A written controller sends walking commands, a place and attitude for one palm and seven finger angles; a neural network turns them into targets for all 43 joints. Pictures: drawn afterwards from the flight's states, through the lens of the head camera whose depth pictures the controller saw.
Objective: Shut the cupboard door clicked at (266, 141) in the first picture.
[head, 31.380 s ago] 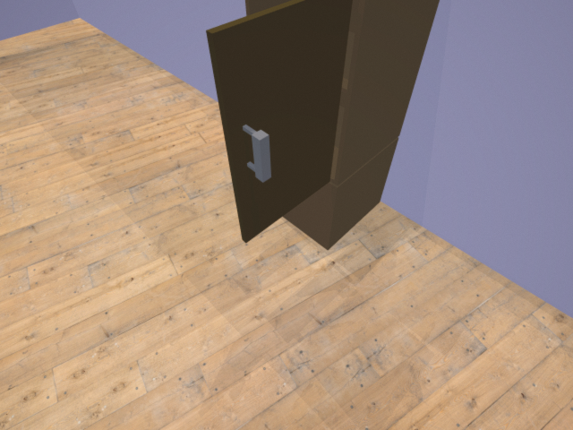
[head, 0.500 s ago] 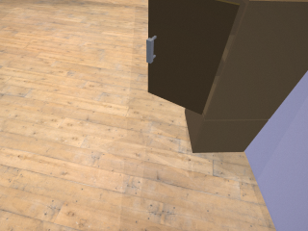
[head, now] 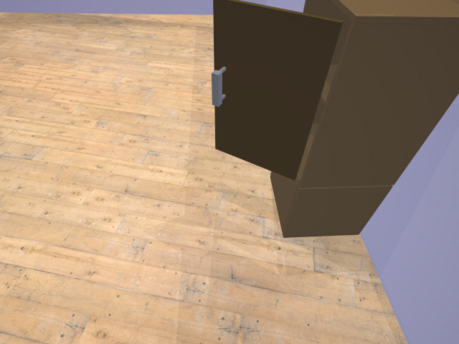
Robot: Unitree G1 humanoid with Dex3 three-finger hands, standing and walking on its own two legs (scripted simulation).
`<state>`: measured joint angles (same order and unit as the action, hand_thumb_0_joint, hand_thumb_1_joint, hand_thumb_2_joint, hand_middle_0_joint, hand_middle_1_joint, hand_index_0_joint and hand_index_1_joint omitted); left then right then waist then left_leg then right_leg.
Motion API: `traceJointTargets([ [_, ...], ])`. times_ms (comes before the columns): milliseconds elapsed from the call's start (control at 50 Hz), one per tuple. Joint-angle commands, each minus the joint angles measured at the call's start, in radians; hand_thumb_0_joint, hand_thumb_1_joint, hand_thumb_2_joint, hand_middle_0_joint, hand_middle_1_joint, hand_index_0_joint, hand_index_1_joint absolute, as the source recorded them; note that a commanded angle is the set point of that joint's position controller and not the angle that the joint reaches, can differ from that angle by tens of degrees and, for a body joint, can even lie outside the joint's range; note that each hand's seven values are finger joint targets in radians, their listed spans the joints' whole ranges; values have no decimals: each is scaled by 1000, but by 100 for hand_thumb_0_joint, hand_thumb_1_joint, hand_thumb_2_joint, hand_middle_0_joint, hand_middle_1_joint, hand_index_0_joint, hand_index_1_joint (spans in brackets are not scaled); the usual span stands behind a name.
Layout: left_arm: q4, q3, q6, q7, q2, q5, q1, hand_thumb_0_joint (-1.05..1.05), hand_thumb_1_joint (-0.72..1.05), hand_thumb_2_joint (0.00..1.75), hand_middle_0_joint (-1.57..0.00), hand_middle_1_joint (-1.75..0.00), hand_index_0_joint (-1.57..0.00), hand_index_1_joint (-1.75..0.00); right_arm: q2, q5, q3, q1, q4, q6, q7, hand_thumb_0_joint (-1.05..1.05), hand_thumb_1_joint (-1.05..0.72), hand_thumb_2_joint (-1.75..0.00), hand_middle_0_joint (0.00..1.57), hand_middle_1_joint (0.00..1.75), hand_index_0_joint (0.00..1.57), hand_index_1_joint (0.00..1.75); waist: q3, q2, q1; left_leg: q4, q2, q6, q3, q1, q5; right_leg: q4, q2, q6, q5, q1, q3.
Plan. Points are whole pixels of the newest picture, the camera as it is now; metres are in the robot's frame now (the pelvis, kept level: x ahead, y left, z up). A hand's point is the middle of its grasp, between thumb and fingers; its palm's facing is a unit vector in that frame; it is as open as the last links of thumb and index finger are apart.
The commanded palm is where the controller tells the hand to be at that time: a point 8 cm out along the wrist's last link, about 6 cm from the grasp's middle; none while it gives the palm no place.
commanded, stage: look to check the result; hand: left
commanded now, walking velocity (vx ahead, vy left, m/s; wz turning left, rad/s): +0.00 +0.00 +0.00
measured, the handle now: (220, 86) +0.92 +0.07 -0.02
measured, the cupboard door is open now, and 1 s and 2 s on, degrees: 58 58 58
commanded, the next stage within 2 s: walk to a spot facing it in 0.54 s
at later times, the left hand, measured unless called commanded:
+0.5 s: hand out of the picture +0.04 +0.20 -0.17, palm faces -0.02 -0.96 -0.26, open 7.4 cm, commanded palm none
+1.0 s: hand out of the picture +0.04 +0.19 -0.19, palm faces +0.16 -0.96 -0.24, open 7.4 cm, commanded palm none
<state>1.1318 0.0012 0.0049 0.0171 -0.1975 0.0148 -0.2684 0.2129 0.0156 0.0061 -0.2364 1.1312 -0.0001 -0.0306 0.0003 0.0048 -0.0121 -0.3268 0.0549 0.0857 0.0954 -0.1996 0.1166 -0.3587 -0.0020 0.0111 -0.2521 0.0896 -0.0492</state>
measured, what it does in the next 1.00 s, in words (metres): stands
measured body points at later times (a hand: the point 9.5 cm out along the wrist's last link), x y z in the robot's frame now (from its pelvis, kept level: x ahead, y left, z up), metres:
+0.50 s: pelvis +0.02 -0.01 +0.00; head +0.03 -0.01 +0.45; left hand +0.05 +0.25 -0.15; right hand +0.05 -0.28 -0.15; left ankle +0.04 +0.06 -0.75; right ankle -0.04 -0.11 -0.75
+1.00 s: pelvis +0.03 -0.02 -0.02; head +0.06 +0.00 +0.43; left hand +0.03 +0.24 -0.17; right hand +0.08 -0.25 -0.17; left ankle +0.02 +0.08 -0.72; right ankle -0.04 -0.11 -0.75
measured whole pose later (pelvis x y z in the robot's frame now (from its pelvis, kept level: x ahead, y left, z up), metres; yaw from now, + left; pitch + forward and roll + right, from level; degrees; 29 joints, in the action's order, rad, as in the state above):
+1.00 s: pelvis +0.03 -0.02 -0.02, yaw +9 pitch -2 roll +0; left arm 1.02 0.04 -0.02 0.03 -0.21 0.03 -0.23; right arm 0.19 0.02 0.03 -0.22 1.05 -0.08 -0.01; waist -0.10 0.02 -0.02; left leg -0.86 -0.01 -0.01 0.06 -0.39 0.46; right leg -0.54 -0.03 0.03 -0.42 0.08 -0.20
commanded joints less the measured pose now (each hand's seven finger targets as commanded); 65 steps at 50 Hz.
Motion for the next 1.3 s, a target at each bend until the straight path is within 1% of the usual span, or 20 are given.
traceJointTargets([
  [0, -18, 27, 13, 13, -160, 2, -40, 0, 90, 90, -20, -30, -20, -30, 159, -6, 25, -23, -38, 19, -4, 0, -90, -90, 20, 30, 20, 30, -49, 3, 4, 63, -174, -30, -193, 68, -12, 93, -111, 40, 54, 88, 110],
  [280, -14, 23, 12, 10, -193, -3, 16, 0, 90, 90, -20, -30, -20, -30, 195, -6, 19, 23, -26, 17, -2, 0, -90, -90, 20, 30, 20, 30, -43, -5, 2, 56, -179, -37, -188, 93, -64, 110, -119, 38, 81, 56, 115],
  [640, -17, 24, 18, 16, -203, -2, 34, 0, 90, 90, -20, -30, -20, -30, 200, -6, 15, 51, -26, 19, -3, 0, -90, -90, 20, 30, 20, 30, -4, -4, 1, 26, -184, -40, -173, 135, -197, 114, -131, 32, 229, 3, 109],
  [720, -22, 23, -6, 27, -141, -5, -6, 0, 90, 90, -20, -30, -20, -30, 121, -3, 5, 13, -32, -2, 2, 0, -90, -90, 20, 30, 20, 30, -17, -8, 5, -37, -167, -53, -172, 57, -239, 31, -150, 19, 246, -12, 58],
  [780, -50, 45, -17, 30, -166, -3, -19, 0, 90, 90, -20, -30, -20, -30, 133, -1, 20, 19, -61, -16, 6, 0, -90, -90, 20, 30, 20, 30, -22, 2, 16, -106, -153, -54, -188, -33, -230, -29, -176, 41, 253, -27, 45],
  [820, -77, 61, -19, 32, -188, 0, -30, 0, 90, 90, -20, -30, -20, -30, 125, -3, 30, 15, -89, -23, 9, 0, -90, -90, 20, 30, 20, 30, -8, 56, 23, -211, -116, -66, -159, -113, -192, -41, -238, 84, 336, -70, 69],
  [840, -93, 69, -20, 34, -196, 1, -35, 0, 90, 90, -20, -30, -20, -30, 118, 0, 34, 24, -107, -29, 10, 0, -90, -90, 20, 30, 20, 30, -24, 103, 31, -312, -90, -81, -118, -171, -52, -32, -295, 125, 388, -81, 92],
  [860, -106, 74, -20, 34, -201, 4, -43, 0, 90, 90, -20, -30, -20, -30, 110, 4, 42, 42, -130, -37, 11, 0, -90, -90, 20, 30, 20, 30, -41, 137, 40, -449, -71, -92, -87, -232, 206, -17, -360, 176, 492, -82, 113],
  [880, -121, 76, -18, 35, -205, 11, -32, 0, 90, 90, -20, -30, -20, -30, 112, 5, 53, 61, -148, -44, 13, 0, -90, -90, 20, 30, 20, 30, -67, 135, 39, -591, -81, -96, -79, -281, 366, -6, -416, 217, 552, -56, 132],
  [900, -139, 80, -17, 39, -198, 17, -11, 0, 90, 90, -20, -30, -20, -30, 110, 3, 58, 63, -168, -47, 16, 0, -90, -90, 20, 30, 20, 30, -84, 111, 30, -662, -103, -96, -93, -307, 416, -16, -435, 231, 585, -42, 123],
  [940, -174, 92, -13, 37, -221, 21, 37, 0, 90, 90, -20, -30, -20, -30, 84, -2, 55, 68, -194, -49, 26, 0, -90, -90, 20, 30, 20, 30, -116, 83, 8, -594, -138, -105, -88, -314, 423, -63, -410, 197, 606, -38, 39],
  [980, -187, 98, -13, 30, -232, 17, 30, 0, 90, 90, -20, -30, -20, -30, 74, 2, 54, 47, -207, -51, 34, 0, -90, -90, 20, 30, 20, 30, -100, 81, -1, -467, -121, -108, -14, -226, 307, -125, -370, 145, 590, 5, -30],
  [1020, -200, 97, -16, 22, -234, 9, 17, 0, 90, 90, -20, -30, -20, -30, 90, 10, 61, -36, -201, -47, 40, 0, -90, -90, 20, 30, 20, 30, -54, 65, -35, -303, -83, -90, 28, -59, 125, -294, -312, 66, 560, 78, -116],
  [1040, -216, 95, -21, 17, -213, 2, 4, 0, 90, 90, -20, -30, -20, -30, 138, 14, 75, -113, -194, -39, 41, 0, -90, -90, 20, 30, 20, 30, 7, -72, -64, -198, -158, -33, -120, 68, -177, -466, -245, -1, 378, 194, -158],
  [1060, -261, 84, -24, 15, -144, -8, 5, 0, 90, 90, -20, -30, -20, -30, 242, 19, 99, -172, -193, -30, 35, 0, -90, -90, 20, 30, 20, 30, 45, -356, -79, -89, -406, 119, -493, 145, -515, -703, -99, -72, -277, 379, -160],
  [1080, -302, 76, -30, 21, -147, 4, 76, 0, 90, 90, -20, -30, -20, -30, 267, 13, 105, -206, -179, -32, 27, 0, -90, -90, 20, 30, 20, 30, 77, -233, -99, -16, -466, 172, -596, 73, -321, -803, -69, -49, -463, 379, -6],
  [1100, -318, 79, -37, 25, -141, 2, 140, 0, 90, 90, -20, -30, -20, -30, 261, 16, 106, -176, -194, -27, 19, 0, -90, -90, 20, 30, 20, 30, 36, -163, -88, 12, -447, 164, -622, 3, -111, -839, -85, -41, -409, 426, 50],
  [1140, -308, 86, -35, 13, -132, 5, 130, 0, 90, 90, -20, -30, -20, -30, 223, 22, 94, -65, -231, -23, 13, 0, -90, -90, 20, 30, 20, 30, -6, -132, -42, 33, -363, 111, -537, -97, 112, -805, -95, -44, -269, 419, 77],
  [1180, -296, 86, -34, 3, -119, 6, 97, 0, 90, 90, -20, -30, -20, -30, 211, 21, 88, -25, -244, -19, 10, 0, -90, -90, 20, 30, 20, 30, 13, -118, -21, 27, -301, 84, -465, -81, 93, -703, -72, -51, -215, 398, 62],
  [1280, -311, 79, -35, 5, -109, 5, 60, 0, 90, 90, -20, -30, -20, -30, 229, 22, 101, 1, -266, -32, 17, 0, -90, -90, 20, 30, 20, 30, 66, -134, -9, 1, -255, 73, -458, -91, 51, -441, -15, -52, -201, 266, 33],
])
